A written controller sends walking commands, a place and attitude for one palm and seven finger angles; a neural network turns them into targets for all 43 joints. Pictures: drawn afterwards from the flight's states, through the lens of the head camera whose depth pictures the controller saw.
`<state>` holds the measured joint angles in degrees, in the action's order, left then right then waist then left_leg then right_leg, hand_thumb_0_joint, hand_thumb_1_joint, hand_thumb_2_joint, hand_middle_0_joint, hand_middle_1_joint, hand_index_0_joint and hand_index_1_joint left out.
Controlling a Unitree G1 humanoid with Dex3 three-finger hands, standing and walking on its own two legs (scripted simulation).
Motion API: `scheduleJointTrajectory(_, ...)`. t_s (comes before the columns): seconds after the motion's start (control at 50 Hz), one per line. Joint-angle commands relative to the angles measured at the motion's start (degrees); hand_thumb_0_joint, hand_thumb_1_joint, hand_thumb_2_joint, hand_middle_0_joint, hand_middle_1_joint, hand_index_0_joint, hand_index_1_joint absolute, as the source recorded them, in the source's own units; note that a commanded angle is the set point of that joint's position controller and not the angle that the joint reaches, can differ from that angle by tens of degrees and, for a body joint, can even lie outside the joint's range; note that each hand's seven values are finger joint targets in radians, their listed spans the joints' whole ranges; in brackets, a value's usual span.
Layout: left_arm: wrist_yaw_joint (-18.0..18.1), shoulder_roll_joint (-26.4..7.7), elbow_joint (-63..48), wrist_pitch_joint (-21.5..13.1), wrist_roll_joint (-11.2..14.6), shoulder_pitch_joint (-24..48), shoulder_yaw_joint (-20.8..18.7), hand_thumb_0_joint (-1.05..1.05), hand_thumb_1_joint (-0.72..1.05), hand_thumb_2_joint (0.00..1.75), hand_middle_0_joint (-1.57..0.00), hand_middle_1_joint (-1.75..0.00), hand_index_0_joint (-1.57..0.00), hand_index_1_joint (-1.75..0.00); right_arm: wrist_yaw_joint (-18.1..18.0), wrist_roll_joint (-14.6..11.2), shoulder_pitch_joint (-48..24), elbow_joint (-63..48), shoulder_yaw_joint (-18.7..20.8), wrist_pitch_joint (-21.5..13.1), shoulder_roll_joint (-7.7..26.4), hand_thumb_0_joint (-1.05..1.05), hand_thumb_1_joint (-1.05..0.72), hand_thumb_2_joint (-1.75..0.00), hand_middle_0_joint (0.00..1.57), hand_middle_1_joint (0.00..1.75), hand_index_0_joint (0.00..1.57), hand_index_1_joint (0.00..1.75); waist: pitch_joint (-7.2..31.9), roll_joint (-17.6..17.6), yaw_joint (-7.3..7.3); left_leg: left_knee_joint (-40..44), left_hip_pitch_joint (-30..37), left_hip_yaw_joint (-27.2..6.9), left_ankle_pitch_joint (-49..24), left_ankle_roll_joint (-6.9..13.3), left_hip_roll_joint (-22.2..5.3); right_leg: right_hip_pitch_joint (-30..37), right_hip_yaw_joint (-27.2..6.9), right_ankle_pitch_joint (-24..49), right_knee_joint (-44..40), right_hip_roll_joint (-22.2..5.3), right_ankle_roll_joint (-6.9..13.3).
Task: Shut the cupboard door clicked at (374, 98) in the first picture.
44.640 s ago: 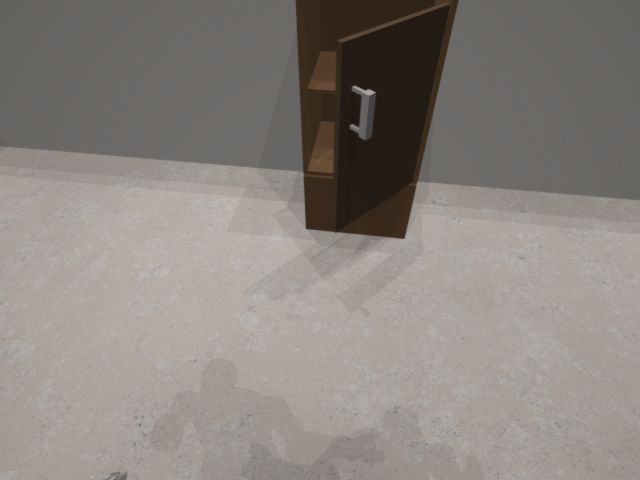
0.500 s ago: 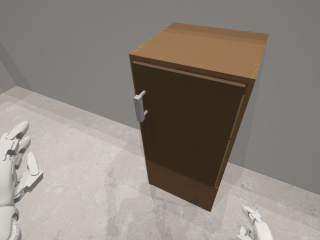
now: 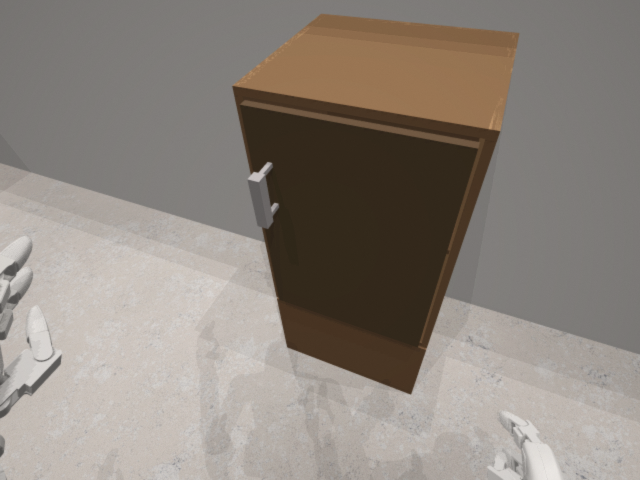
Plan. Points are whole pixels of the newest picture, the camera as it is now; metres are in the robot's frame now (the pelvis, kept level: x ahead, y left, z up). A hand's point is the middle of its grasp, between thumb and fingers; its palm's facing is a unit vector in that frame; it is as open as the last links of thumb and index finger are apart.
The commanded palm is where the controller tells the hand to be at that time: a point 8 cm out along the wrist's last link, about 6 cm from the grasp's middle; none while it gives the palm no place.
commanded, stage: step back with the hand held close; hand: left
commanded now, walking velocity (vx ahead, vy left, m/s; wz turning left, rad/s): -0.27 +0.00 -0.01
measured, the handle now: (266, 195) +0.62 +0.16 -0.01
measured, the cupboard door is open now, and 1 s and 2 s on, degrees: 0 0 0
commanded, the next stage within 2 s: stop stepping back and stand still in 1.26 s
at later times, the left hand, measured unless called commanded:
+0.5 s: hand out of the picture +0.14 +0.28 +0.16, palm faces +0.47 -0.76 -0.45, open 7.4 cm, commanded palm +0.08 +0.31 +0.18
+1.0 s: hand out of the picture +0.09 +0.28 +0.16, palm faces +0.48 -0.75 -0.47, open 7.4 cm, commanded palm +0.03 +0.30 +0.18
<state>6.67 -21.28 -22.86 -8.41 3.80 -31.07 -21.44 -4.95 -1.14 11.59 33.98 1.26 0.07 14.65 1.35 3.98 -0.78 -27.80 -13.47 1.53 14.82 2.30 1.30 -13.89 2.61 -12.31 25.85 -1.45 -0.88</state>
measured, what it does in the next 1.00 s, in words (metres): shifts its weight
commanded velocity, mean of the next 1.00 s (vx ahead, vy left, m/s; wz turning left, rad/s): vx -0.34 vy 0.00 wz -0.01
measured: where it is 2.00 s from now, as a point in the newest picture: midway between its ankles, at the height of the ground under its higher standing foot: outside the picture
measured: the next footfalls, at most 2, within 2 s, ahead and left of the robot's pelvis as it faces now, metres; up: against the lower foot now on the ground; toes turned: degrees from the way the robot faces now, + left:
left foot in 1.30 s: -0.13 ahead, +0.11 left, +0.00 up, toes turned -1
right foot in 1.58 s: -0.30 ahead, -0.11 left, +0.00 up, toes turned +0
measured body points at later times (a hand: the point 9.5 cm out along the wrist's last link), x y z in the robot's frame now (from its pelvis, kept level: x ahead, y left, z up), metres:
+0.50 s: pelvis -0.06 +0.01 -0.02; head -0.06 +0.02 +0.43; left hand +0.11 +0.31 +0.18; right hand +0.10 -0.24 -0.09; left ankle +0.00 +0.09 -0.74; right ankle +0.01 -0.13 -0.74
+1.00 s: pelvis -0.10 +0.00 -0.02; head -0.08 +0.03 +0.43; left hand +0.06 +0.32 +0.19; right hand +0.06 -0.23 -0.09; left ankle +0.00 +0.09 -0.74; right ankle -0.11 -0.13 -0.74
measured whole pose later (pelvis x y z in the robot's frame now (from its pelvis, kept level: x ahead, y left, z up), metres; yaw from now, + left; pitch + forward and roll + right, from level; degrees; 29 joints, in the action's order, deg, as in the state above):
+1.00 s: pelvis -0.10 +0.00 -0.02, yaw +1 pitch +4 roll -3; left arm 8.7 -25.0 -29.6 -16.6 2.1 -31.0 -28.7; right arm -4.2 0.8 11.7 36.5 0.4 -6.0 11.2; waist 1.3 -0.2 -0.4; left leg -35.0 -30.6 -0.5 8.2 2.4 -0.9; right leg -18.5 -3.3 -18.5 32.3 5.0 -0.1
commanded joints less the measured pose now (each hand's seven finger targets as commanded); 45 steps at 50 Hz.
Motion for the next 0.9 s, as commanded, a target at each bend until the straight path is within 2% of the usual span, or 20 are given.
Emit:
scheduleJointTrajectory(0.0,1.81,-12.66,-12.75,-3.89,0.58,1.66,-9.68,0.00,0.90,0.90,-0.20,-0.30,-0.20,-0.30,-1.08,0.10,-6.30,-11.06,1.76,-1.67,5.66,0.00,-0.90,-0.90,0.20,0.30,0.20,0.30,8.41,-1.79,0.08,4.77,-3.60,-4.86,-20.53,-0.82,-6.07,8.76,-3.22,19.67,2.53,-1.89,1.08)
scheduleJointTrajectory(0.1,2.23,-12.29,-12.49,-4.01,0.20,0.61,-9.49,0.00,0.90,0.90,-0.20,-0.30,-0.20,-0.30,-1.12,0.02,-5.95,-11.33,1.94,-1.53,6.01,0.00,-0.90,-0.90,0.20,0.30,0.20,0.30,7.02,-1.76,0.24,5.98,-9.43,-5.76,-11.66,0.14,-6.79,8.81,-4.28,15.11,3.33,-1.66,0.80)
scheduleJointTrajectory(0.18,2.50,-11.88,-13.22,-4.65,-0.36,1.16,-9.20,0.00,0.90,0.90,-0.20,-0.30,-0.20,-0.30,-1.08,0.06,-5.65,-11.35,1.77,-2.10,6.16,0.00,-0.90,-0.90,0.20,0.30,0.20,0.30,5.21,-1.09,0.49,7.33,-16.56,-6.93,0.37,1.26,-7.13,9.68,-5.36,9.20,3.81,-1.43,0.65)
scheduleJointTrajectory(0.24,2.88,-13.76,-15.01,-5.66,-1.00,2.41,-11.16,0.00,0.90,0.90,-0.20,-0.30,-0.20,-0.30,-1.23,0.25,-5.43,-11.35,1.98,-2.84,6.68,0.00,-0.90,-0.90,0.20,0.30,0.20,0.30,4.42,-0.55,0.59,8.27,-21.49,-7.80,10.04,2.11,-7.15,10.77,-6.17,5.60,4.00,-1.02,0.60)
scheduleJointTrajectory(0.32,3.24,-12.45,-16.30,-6.85,-1.51,3.32,-10.28,0.00,0.90,0.90,-0.20,-0.30,-0.20,-0.30,-1.03,0.35,-4.40,-11.14,1.71,-3.99,6.36,0.00,-0.90,-0.90,0.20,0.30,0.20,0.30,3.80,0.23,1.02,8.15,-24.74,-8.66,16.07,2.70,-7.31,10.43,-6.65,1.88,4.83,-0.84,0.80)
scheduleJointTrajectory(0.34,3.35,-13.59,-17.15,-7.16,-1.72,4.13,-11.30,0.00,0.90,0.90,-0.20,-0.30,-0.20,-0.30,-1.21,0.58,-4.64,-11.04,1.80,-4.42,6.79,0.00,-0.90,-0.90,0.20,0.30,0.20,0.30,3.68,1.70,0.96,8.91,-25.54,-9.23,17.01,2.88,-7.71,10.77,-6.48,1.96,5.53,-0.33,0.64)
scheduleJointTrajectory(0.42,3.51,-11.73,-16.62,-7.86,-2.21,4.91,-10.40,0.00,0.90,0.90,-0.20,-0.30,-0.20,-0.30,-1.16,0.75,-3.68,-10.48,1.69,-5.68,6.67,0.00,-0.90,-0.90,0.20,0.30,0.20,0.30,3.07,3.58,0.98,11.02,-30.98,-10.70,20.96,3.60,-9.54,14.17,-5.29,3.36,10.75,1.31,0.20)
scheduleJointTrajectory(0.44,3.57,-12.79,-17.13,-8.01,-2.38,5.55,-11.34,0.00,0.90,0.90,-0.20,-0.30,-0.20,-0.30,-1.26,0.84,-3.80,-10.38,1.85,-6.01,6.89,0.00,-0.90,-0.90,0.20,0.30,0.20,0.30,3.31,3.73,0.87,10.90,-31.52,-11.08,21.10,3.63,-9.61,14.69,-5.43,3.72,11.10,1.47,0.18)
scheduleJointTrajectory(0.5,3.59,-11.76,-15.97,-8.26,-2.68,5.47,-10.70,0.00,0.90,0.90,-0.20,-0.30,-0.20,-0.30,-0.96,0.96,-3.22,-10.10,1.87,-6.39,6.65,0.00,-0.90,-0.90,0.20,0.30,0.20,0.30,2.02,1.80,1.04,7.87,-33.49,-9.87,22.80,3.55,-8.70,13.56,-7.62,2.01,10.14,0.34,0.74)
scheduleJointTrajectory(0.54,3.58,-12.79,-16.64,-8.59,-2.77,6.39,-11.19,0.00,0.90,0.90,-0.20,-0.30,-0.20,-0.30,-0.65,1.08,-3.17,-9.83,2.14,-6.54,6.86,0.00,-0.90,-0.90,0.20,0.30,0.20,0.30,1.70,-0.96,1.18,3.85,-30.87,-8.55,21.98,2.65,-6.71,8.88,-10.83,-1.49,5.59,-1.49,1.76)
scheduleJointTrajectory(0.6,4.00,-12.62,-16.13,-8.92,-2.38,5.37,-10.39,0.00,0.90,0.90,-0.20,-0.30,-0.20,-0.30,0.16,1.19,-2.60,-9.21,1.94,-6.40,5.60,0.00,-0.90,-0.90,0.20,0.30,0.20,0.30,1.63,-6.37,1.43,-3.67,-23.66,-6.38,17.28,0.63,-3.73,-0.95,-15.40,-11.69,-3.37,-6.34,4.12)
scheduleJointTrajectory(0.64,4.55,-14.41,-16.62,-9.08,-1.82,4.48,-11.47,0.00,0.90,0.90,-0.20,-0.30,-0.20,-0.30,0.46,1.50,-2.68,-8.42,2.06,-5.97,5.50,0.00,-0.90,-0.90,0.20,0.30,0.20,0.30,2.64,-7.48,1.76,-5.97,-16.21,-5.16,12.12,-0.50,-2.55,-7.20,-15.18,-13.51,-7.50,-8.15,5.03)
scheduleJointTrajectory(0.66,4.71,-13.55,-16.74,-9.22,-1.63,3.55,-10.62,0.00,0.90,0.90,-0.20,-0.30,-0.20,-0.30,0.53,1.29,-2.58,-8.32,1.64,-5.72,4.69,0.00,-0.90,-0.90,0.20,0.30,0.20,0.30,3.51,-7.81,1.91,-5.11,-14.79,-5.41,10.77,-0.53,-2.82,-7.48,-12.86,-13.48,-7.16,-7.99,4.69)
scheduleJointTrajectory(0.68,4.87,-13.99,-17.54,-9.49,-1.60,3.22,-10.94,0.00,0.90,0.90,-0.20,-0.30,-0.20,-0.30,0.46,1.11,-2.78,-8.34,1.78,-5.63,5.06,0.00,-0.90,-0.90,0.20,0.30,0.20,0.30,4.08,-6.79,2.10,-3.33,-14.34,-5.92,11.21,-0.24,-3.16,-7.39,-11.26,-13.24,-6.50,-6.63,3.92)
scheduleJointTrajectory(0.72,5.11,-14.23,-17.91,-9.88,-1.74,1.77,-11.93,0.00,0.90,0.90,-0.20,-0.30,-0.20,-0.30,0.04,1.05,-3.07,-8.63,1.86,-5.54,5.83,0.00,-0.90,-0.90,0.20,0.30,0.20,0.30,4.05,-0.77,2.10,4.03,-19.88,-8.76,15.42,1.28,-5.84,-1.56,-7.45,-11.13,-1.51,-2.21,1.78)
scheduleJointTrajectory(0.76,4.88,-13.58,-18.15,-10.29,-2.32,0.92,-12.91,0.00,0.90,0.90,-0.20,-0.30,-0.20,-0.30,-0.60,0.88,-3.95,-9.07,2.00,-6.24,6.67,0.00,-0.90,-0.90,0.20,0.30,0.20,0.30,5.01,6.79,1.57,14.85,-32.69,-15.37,22.91,3.95,-12.30,12.58,-3.64,-2.13,12.50,3.80,-0.17)
scheduleJointTrajectory(0.78,4.44,-13.65,-19.31,-10.69,-2.50,1.64,-13.19,0.00,0.90,0.90,-0.20,-0.30,-0.20,-0.30,-0.74,0.89,-4.28,-9.21,2.27,-6.85,6.79,0.00,-0.90,-0.90,0.20,0.30,0.20,0.30,5.54,9.05,1.21,16.98,-35.65,-17.86,23.80,4.82,-14.58,16.16,-3.21,2.29,17.34,5.74,-0.50)
scheduleJointTrajectory(0.84,3.28,-14.46,-17.42,-10.83,-2.98,1.37,-14.76,0.00,0.90,0.90,-0.20,-0.30,-0.20,-0.30,-0.85,1.72,-5.14,-9.14,3.04,-8.17,7.14,0.00,-0.90,-0.90,0.20,0.30,0.20,0.30,4.56,8.05,0.60,15.12,-38.37,-17.85,24.73,6.24,-16.14,17.96,-5.35,1.12,20.27,7.07,-0.44)
scheduleJointTrajectory(0.86,2.98,-12.82,-16.64,-11.16,-2.84,0.79,-13.52,0.00,0.90,0.90,-0.20,-0.30,-0.20,-0.30,-0.79,2.07,-4.78,-8.42,2.77,-8.43,6.52,0.00,-0.90,-0.90,0.20,0.30,0.20,0.30,2.46,5.89,0.70,13.75,-37.45,-17.63,21.64,6.10,-15.39,16.27,-5.61,0.16,17.54,6.83,-0.20)
scheduleJointTrajectory(0.88,2.56,-11.97,-16.59,-11.45,-2.25,-0.14,-12.55,0.00,0.90,0.90,-0.20,-0.30,-0.20,-0.30,-0.40,2.06,-3.98,-7.58,2.63,-8.88,6.33,0.00,-0.90,-0.90,0.20,0.30,0.20,0.30,3.02,4.29,0.91,11.22,-31.37,-16.24,15.11,5.13,-14.05,12.41,-5.86,2.88,13.52,6.22,0.33)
